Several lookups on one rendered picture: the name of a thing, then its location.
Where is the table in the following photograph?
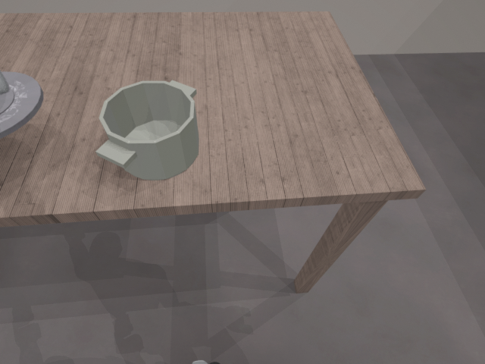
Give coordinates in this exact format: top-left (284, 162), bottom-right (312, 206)
top-left (0, 11), bottom-right (426, 293)

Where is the lid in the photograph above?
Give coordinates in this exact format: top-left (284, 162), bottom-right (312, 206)
top-left (0, 71), bottom-right (43, 139)

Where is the pot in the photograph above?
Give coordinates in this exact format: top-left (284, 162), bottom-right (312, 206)
top-left (95, 80), bottom-right (199, 180)

